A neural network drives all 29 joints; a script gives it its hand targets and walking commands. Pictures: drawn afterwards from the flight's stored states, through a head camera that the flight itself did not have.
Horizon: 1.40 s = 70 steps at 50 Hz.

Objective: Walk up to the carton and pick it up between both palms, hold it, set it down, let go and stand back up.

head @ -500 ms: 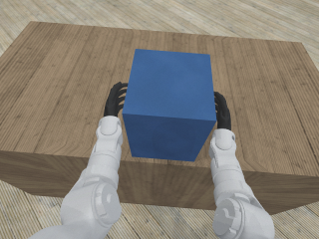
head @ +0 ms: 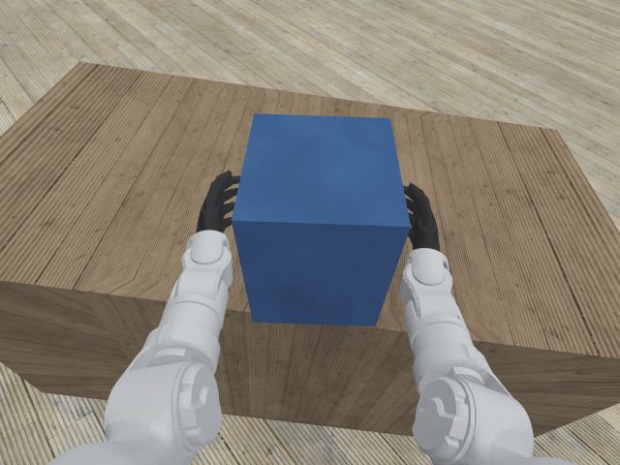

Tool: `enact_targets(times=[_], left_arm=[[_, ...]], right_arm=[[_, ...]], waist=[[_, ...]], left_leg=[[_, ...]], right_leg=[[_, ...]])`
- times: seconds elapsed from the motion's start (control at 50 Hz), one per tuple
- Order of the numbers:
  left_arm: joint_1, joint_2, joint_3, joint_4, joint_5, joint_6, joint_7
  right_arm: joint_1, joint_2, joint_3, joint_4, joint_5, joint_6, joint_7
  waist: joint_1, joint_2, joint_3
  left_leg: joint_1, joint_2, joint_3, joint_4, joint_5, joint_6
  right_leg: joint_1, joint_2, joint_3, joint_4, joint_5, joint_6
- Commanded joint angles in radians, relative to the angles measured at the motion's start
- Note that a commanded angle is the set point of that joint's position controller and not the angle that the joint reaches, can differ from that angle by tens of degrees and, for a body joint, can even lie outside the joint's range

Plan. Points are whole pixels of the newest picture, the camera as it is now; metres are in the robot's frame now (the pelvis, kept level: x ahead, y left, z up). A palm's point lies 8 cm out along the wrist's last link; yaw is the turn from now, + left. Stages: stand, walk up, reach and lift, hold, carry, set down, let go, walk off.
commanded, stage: reach and lift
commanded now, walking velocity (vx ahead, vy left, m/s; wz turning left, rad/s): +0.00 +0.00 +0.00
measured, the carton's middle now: (317, 225) +0.45 -0.04 +0.04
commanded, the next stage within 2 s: none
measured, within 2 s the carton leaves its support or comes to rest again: neither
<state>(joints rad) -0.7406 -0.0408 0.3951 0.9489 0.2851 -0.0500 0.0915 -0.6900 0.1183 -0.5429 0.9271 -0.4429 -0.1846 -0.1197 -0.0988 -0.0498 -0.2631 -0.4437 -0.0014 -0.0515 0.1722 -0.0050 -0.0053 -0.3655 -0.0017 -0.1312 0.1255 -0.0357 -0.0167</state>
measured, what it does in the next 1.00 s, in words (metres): stands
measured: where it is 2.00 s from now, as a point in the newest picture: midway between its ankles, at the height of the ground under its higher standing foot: outside the picture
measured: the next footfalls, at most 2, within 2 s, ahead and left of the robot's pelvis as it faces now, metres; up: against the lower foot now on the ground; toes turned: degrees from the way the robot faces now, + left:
none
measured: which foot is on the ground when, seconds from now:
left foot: down 0.00-1.00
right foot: down 0.00-1.00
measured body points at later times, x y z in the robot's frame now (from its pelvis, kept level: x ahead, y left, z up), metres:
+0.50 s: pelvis +0.01 -0.01 +0.00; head -0.01 +0.03 +0.45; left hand +0.43 +0.11 +0.13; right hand +0.39 -0.18 +0.13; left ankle +0.03 +0.12 -0.75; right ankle -0.01 -0.11 -0.75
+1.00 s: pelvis +0.00 +0.00 +0.00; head -0.02 +0.04 +0.45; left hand +0.41 +0.12 +0.17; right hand +0.38 -0.17 +0.16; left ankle +0.03 +0.12 -0.75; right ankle -0.01 -0.11 -0.75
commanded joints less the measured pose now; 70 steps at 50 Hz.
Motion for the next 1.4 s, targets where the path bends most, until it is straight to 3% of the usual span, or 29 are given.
enact_targets(times=[0.0, 0.16, 0.28, 0.54, 0.68, 0.84, 1.12, 1.38], left_arm=[[-0.801, -0.506, -0.314, -0.211, -0.003, -0.040, -0.143], [-0.737, -0.437, -0.263, -0.210, -0.004, 0.094, -0.183], [-0.693, -0.408, -0.245, -0.279, -0.005, 0.169, -0.209], [-0.631, -0.481, -0.431, -0.581, -0.068, 0.253, -0.215], [-0.582, -0.482, -0.511, -0.674, -0.113, 0.332, -0.211], [-0.560, -0.456, -0.519, -0.734, -0.122, 0.450, -0.211], [-0.558, -0.456, -0.573, -0.922, -0.118, 0.607, -0.216], [-0.566, -0.438, -0.590, -1.023, -0.123, 0.735, -0.213]], right_arm=[[-0.766, 0.379, 0.312, -0.154, -0.010, -0.070, 0.155], [-0.785, 0.318, 0.333, -0.199, 0.073, 0.038, 0.147], [-0.774, 0.294, 0.366, -0.258, 0.137, 0.088, 0.135], [-0.709, 0.317, 0.571, -0.437, 0.303, 0.101, 0.089], [-0.721, 0.289, 0.658, -0.546, 0.398, 0.144, 0.055], [-0.734, 0.244, 0.661, -0.609, 0.463, 0.235, 0.022], [-0.733, 0.216, 0.682, -0.748, 0.526, 0.356, -0.010], [-0.765, 0.213, 0.713, -0.825, 0.593, 0.457, -0.033]], waist=[[-0.015, 0.133, -0.612], [-0.004, 0.076, -0.407], [-0.006, 0.059, -0.320], [-0.007, 0.064, -0.417], [0.005, 0.053, -0.331], [-0.001, 0.064, -0.230], [-0.037, 0.094, -0.256], [-0.023, 0.081, -0.213]], left_leg=[[0.363, 0.001, 0.003, 0.057, 0.100, -0.026], [0.366, -0.005, 0.001, 0.053, 0.047, -0.008], [0.367, -0.019, 0.009, 0.044, 0.041, -0.003], [0.406, -0.038, 0.012, 0.069, 0.218, 0.007], [0.435, -0.035, 0.012, 0.085, 0.165, 0.009], [0.472, -0.032, 0.018, 0.100, 0.098, 0.001], [0.574, -0.029, 0.025, 0.140, 0.197, -0.032], [0.567, -0.022, 0.043, 0.131, 0.132, -0.019]], right_leg=[[0.376, 0.012, 0.007, 0.103, 0.316, 0.024], [0.459, 0.017, -0.007, 0.086, 0.263, 0.043], [0.531, 0.025, -0.007, 0.085, 0.290, 0.053], [0.691, 0.030, 0.034, 0.125, 0.513, 0.051], [0.649, 0.033, 0.034, 0.115, 0.422, 0.050], [0.563, 0.040, 0.017, 0.089, 0.277, 0.047], [0.523, 0.054, 0.000, 0.073, 0.247, 0.039], [0.493, 0.051, 0.000, 0.062, 0.140, 0.038]])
